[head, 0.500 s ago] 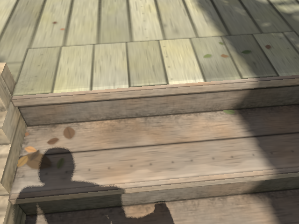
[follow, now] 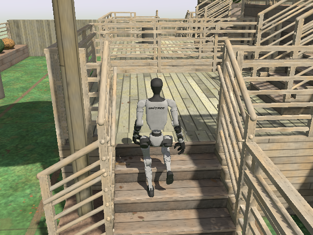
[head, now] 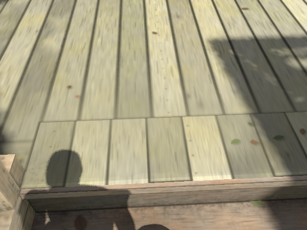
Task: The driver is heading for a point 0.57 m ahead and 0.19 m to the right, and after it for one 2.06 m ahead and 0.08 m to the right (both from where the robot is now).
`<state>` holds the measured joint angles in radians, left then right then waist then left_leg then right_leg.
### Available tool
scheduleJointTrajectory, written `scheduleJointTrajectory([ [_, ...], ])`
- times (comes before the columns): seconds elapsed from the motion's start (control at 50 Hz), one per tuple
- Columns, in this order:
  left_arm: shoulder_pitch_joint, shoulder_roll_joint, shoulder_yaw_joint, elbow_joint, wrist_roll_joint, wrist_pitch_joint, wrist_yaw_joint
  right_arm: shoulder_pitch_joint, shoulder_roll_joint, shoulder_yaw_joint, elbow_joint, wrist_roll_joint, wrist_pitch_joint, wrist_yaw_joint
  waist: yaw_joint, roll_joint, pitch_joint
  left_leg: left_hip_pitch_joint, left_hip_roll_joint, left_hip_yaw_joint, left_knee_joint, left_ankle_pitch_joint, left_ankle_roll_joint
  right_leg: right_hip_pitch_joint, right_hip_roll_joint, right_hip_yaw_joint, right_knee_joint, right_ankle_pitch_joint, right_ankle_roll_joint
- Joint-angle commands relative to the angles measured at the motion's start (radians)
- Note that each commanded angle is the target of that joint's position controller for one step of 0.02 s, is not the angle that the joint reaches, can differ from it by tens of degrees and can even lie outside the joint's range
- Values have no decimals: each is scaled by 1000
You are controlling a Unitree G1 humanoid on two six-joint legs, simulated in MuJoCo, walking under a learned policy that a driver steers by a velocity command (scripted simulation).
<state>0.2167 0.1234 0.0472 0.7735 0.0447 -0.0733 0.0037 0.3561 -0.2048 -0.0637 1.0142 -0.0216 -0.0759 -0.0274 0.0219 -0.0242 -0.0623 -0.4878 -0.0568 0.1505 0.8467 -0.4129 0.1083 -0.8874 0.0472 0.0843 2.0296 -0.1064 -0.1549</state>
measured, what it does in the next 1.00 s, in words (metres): climbs, turning right: right foot 0.17 m higher, then left foot 0.17 m higher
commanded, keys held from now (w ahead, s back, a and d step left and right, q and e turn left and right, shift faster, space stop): w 0.08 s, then w+e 0.78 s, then w+q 0.14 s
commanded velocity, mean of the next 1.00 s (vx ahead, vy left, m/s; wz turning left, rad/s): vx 0.50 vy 0.00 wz -0.37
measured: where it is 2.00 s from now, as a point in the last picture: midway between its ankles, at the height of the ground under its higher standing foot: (216, 67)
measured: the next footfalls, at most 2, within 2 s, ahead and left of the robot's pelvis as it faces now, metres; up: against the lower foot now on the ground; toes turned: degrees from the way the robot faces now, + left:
right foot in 0.34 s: +0.40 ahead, -0.12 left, +0.17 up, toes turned -10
left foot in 0.84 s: +0.73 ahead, -0.04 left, +0.34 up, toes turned -16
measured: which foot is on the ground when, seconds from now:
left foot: down 0.00-0.36, up 0.38-0.82, down 0.84-1.00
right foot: up 0.00-0.32, down 0.34-0.84, up 0.86-1.00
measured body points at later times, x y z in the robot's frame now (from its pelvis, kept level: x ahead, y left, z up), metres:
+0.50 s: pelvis +0.32 -0.07 +0.16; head +0.32 -0.05 +0.61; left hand +0.43 +0.17 +0.02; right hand +0.43 -0.32 +0.07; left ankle +0.25 +0.07 -0.29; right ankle +0.36 -0.11 -0.52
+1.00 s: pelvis +0.63 -0.09 +0.31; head +0.62 -0.10 +0.76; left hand +0.85 +0.10 +0.22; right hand +0.65 -0.38 +0.19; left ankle +0.69 -0.03 -0.36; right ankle +0.51 -0.18 -0.20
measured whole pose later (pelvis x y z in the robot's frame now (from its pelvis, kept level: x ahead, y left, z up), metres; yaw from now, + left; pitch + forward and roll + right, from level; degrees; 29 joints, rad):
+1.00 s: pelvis +0.63 -0.09 +0.31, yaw -23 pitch +2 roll +3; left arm 0.26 0.22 0.09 0.70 0.04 -0.06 -0.02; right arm 0.20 -0.22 -0.07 0.85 -0.04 -0.06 -0.02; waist 0.02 -0.04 -0.08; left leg -0.57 -0.02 0.17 1.03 -0.50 0.07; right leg -0.71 0.09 0.12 1.82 -0.26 -0.14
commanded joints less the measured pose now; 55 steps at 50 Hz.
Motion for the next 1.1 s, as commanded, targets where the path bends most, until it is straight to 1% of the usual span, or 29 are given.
scheduleJointTrajectory([
  [0.02, 31, -95, -52, -62, 3, 38, 6, 49, 92, 41, 23, 19, -51, 12, 67, 15, 144, 47, 190, -298, -458, 63, 35, -291, -51, 41, -58, 8, -3],
  [0.1, -172, -108, -67, -145, -19, 39, 19, 182, -39, 32, 22, 28, -78, -4, -13, 113, 146, 222, 264, -368, -573, 204, 107, -581, -38, -105, 260, -209, 30],
  [0.14, -343, -114, -82, -245, -32, 30, 22, 231, -52, 20, 19, -3, -75, -2, -31, 103, 194, 339, 281, -337, -626, 101, 70, -732, -74, -76, 168, -353, 0],
  [0.18, -433, -81, -88, -302, -35, 30, 17, 282, -44, 17, 38, 15, -67, -13, -45, 80, 211, 305, 234, -259, -711, 59, 11, -623, -108, -151, -122, -340, 8],
  [0.2, -422, -52, -87, -304, -37, 32, -6, 272, -58, 15, 19, 20, -57, -32, -40, 74, 171, 277, 266, -232, -876, 170, 64, -424, -153, -206, -331, -266, 9],
  [0.24, -361, -48, -69, -261, -38, 56, -30, 235, -64, 11, -19, 24, -48, -45, -54, 92, 97, 405, 268, -123, -880, 566, 95, -220, -160, -259, -525, -287, -16],
  [0.28, -225, -53, -70, -207, -66, 59, -17, 250, -118, 7, -32, 61, -54, -50, 13, 105, -98, 411, 288, -19, -664, 1608, 74, 258, 1, -403, -743, -263, -62],
  [0.32, 45, 49, -30, -145, -39, 67, -2, 189, -212, -20, -73, 74, -72, -29, 154, 222, -269, 572, 344, -26, -274, 1958, 58, 473, 54, -338, -923, -279, -100],
  [0.34, 96, 100, -6, -132, -32, 66, -9, 177, -210, -22, -100, 67, -84, -1, 180, 276, -312, 488, 299, -41, -56, 1787, 37, 626, 52, -202, -1054, -329, -121],
  [0.36, 131, 194, 30, -91, -29, 65, -3, 144, -115, -9, -183, 54, -99, 35, 159, 8, -323, 88, 122, -104, 347, 1084, -17, 826, -163, 360, -1337, -512, -260],
  [0.38, 69, 261, 63, -105, -32, 93, 9, 78, -146, -35, -238, 13, -106, 62, 135, -118, -386, -69, -56, -194, 881, 319, -73, 812, -295, 940, -1756, -719, -295],
  [0.42, -40, 189, 50, -47, -50, 50, -7, -15, -11, -14, -367, -31, -94, 49, -8, 36, -174, -316, 41, -264, 1227, 359, -56, 635, -272, 801, -1764, -709, -187],
  [0.44, 5, 124, 40, 31, -29, 29, -2, -104, 47, 13, -407, -35, -80, 24, -22, 136, 20, -462, 58, -234, 1298, 328, -37, 503, -256, 615, -1690, -556, -144],
  [0.46, 28, 63, 23, 85, -11, 15, 0, -129, 87, 38, -437, -27, -62, 12, -50, 129, 108, -549, 83, -220, 1331, 305, -18, 430, -202, 462, -1645, -388, -115],
  [0.52, 128, 48, 15, 157, -14, -11, -27, -88, 132, 76, -440, -24, -4, 9, -94, 47, 126, -674, 107, -199, 1306, 263, 0, 441, -105, 137, -1610, -93, -39],
  [0.56, 180, 79, 11, 170, 2, -34, -37, -224, 134, 84, -471, -15, 9, 7, -58, -2, 121, -765, 89, -112, 1423, 214, 2, 437, -109, 155, -1668, -34, -30],
  [0.66, 312, 139, 20, 217, -15, -42, -17, -625, 196, 139, -670, -22, 21, 3, 21, -12, 162, -968, 120, -45, 1249, 29, -12, 521, -127, 235, -1810, -124, -5],
  [0.74, 377, 193, 54, 165, -45, -6, 55, -608, 171, 127, -665, -20, 45, 47, 49, -29, -47, -536, 107, 10, 761, 15, -2, 770, -198, 188, -1944, 524, -92],
  [0.78, 267, 206, 63, 82, -39, 1, 51, -447, 157, 111, -589, 22, 54, 34, -56, -41, -154, -230, 16, 55, 496, -70, 14, 820, -167, 83, -1761, 1184, -66],
  [0.82, 183, 312, 96, 25, -61, -39, 3, -210, 9, 53, -532, 45, 60, 9, -196, -161, -323, 96, -1, -62, 287, -110, 29, 843, -191, 118, -1417, 1491, -63],
  [0.84, 111, 282, 93, -28, -66, -84, -28, -86, -97, 9, -492, 11, 46, -2, -262, -64, -385, 265, 109, -298, 150, -342, 67, 721, -137, 90, -1106, 1352, -45],
  [0.86, 94, 153, 78, -87, -58, -91, -64, -91, -183, -17, -454, -8, 42, 3, -203, 233, -393, 409, 340, -839, -199, -398, 188, 365, 71, 42, -667, 198, 18],
  [0.88, 183, 132, 78, -75, -15, -86, -80, -172, -163, -26, -433, 11, 60, 3, -134, 290, -353, 350, 387, -1192, -478, -354, 269, 200, 102, 88, -238, -67, 32],
  [0.9, 208, 77, 57, -90, 5, -60, -70, -246, -74, -9, -389, 21, 46, 7, -37, 163, -161, 238, 376, -1049, -447, -452, 228, 87, 37, 80, -171, -47, 29],
  [0.92, 157, 41, 32, -106, 17, -33, -48, -234, -4, 9, -319, 15, 29, 10, -26, 54, -1, 118, 355, -908, -413, -413, 190, 10, 22, 61, -158, -99, 24],
  [0.98, 70, -8, -15, -158, -6, 19, -14, -145, 91, 37, -158, -34, -20, 20, 21, 14, 123, -20, 286, -579, -387, -106, 93, -87, 20, 108, -87, -238, 9],
  [1.0, 72, -23, -29, -182, -11, 22, -11, -124, 59, 27, -132, -25, -27, 26, 59, 29, 141, -36, 259, -502, -410, -1, 71, -99, 8, 102, -144, -218, 18],
  [1.04, 49, 63, -22, -206, -3, 23, -21, -173, 7, 19, -144, -4, -39, 29, 109, 59, 143, -72, 222, -397, -524, 51, 83, -23, -64, 52, -456, -197, 53],
  [1.1, -56, 134, -10, -211, -15, 5, -45, -153, -100, -6, -188, 7, -59, 11, 62, 60, 79, -61, 155, -263, -629, 270, 105, 246, -133, -95, -927, 38, 98],
])
Keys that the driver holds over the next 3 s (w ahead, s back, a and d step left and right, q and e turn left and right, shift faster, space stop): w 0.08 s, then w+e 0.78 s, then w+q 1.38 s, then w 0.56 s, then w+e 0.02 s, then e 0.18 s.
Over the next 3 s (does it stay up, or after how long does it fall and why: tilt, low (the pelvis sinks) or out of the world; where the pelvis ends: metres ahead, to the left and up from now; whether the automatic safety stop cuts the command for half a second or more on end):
stays up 1.67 -0.04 0.39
